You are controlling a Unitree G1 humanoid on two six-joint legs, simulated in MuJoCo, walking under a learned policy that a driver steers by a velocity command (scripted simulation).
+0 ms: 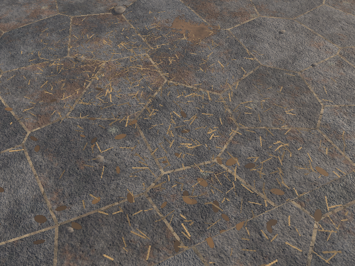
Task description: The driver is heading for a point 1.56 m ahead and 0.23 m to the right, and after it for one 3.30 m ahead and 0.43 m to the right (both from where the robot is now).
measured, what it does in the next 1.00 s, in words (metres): steps on the spot: left foot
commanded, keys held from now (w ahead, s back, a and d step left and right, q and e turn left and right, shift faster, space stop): no key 0.60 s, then w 0.40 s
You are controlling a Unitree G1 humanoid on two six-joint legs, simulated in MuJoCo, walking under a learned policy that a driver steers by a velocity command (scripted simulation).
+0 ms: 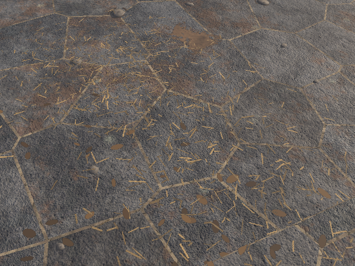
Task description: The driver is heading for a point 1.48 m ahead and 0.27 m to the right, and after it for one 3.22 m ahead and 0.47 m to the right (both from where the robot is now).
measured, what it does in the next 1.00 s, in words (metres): walks ahead: right foot, then left foot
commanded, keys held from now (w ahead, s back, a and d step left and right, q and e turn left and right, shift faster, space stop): w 0.30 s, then no key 0.70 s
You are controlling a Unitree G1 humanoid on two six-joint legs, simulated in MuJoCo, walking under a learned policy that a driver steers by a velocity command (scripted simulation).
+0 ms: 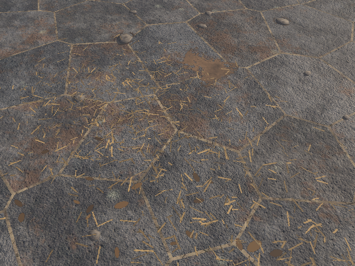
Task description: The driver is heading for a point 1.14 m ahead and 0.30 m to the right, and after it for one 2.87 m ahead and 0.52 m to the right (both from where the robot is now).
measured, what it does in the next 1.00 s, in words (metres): stands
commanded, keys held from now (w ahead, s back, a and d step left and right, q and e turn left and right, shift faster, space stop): no key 0.14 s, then w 0.04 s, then no key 0.82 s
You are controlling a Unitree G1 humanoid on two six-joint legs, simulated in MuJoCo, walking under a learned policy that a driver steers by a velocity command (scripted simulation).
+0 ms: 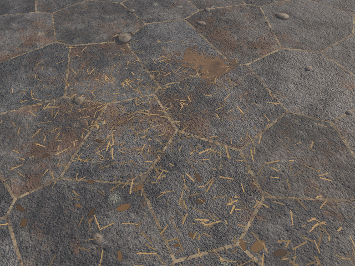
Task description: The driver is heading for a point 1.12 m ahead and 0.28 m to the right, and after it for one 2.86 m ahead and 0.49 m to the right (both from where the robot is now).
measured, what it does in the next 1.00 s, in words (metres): lifts its right foot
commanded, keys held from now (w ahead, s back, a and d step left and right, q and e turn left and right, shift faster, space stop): no key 0.58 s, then w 0.42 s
